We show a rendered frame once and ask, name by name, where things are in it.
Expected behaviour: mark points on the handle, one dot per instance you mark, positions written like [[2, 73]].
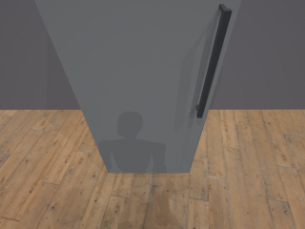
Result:
[[217, 47]]

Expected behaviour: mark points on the fridge door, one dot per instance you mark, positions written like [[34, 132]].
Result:
[[137, 69]]

